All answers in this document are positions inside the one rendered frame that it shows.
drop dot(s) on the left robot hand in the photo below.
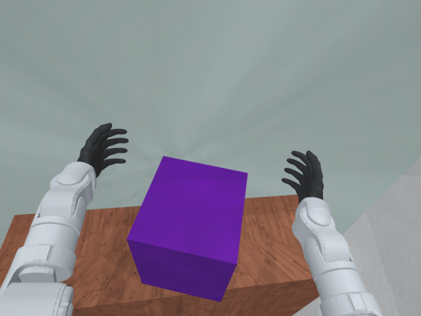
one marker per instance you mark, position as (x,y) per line
(95,150)

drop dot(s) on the robot right forearm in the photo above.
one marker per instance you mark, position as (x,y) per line
(339,284)

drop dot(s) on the pedestal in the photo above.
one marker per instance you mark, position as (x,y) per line
(271,278)

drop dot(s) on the robot left forearm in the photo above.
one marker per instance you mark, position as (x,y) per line
(48,252)

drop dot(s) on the right robot hand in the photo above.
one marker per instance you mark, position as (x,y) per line
(311,184)

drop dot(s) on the left robot upper arm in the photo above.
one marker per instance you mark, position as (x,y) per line
(37,299)

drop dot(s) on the carton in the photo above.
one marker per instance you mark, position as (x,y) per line
(186,235)

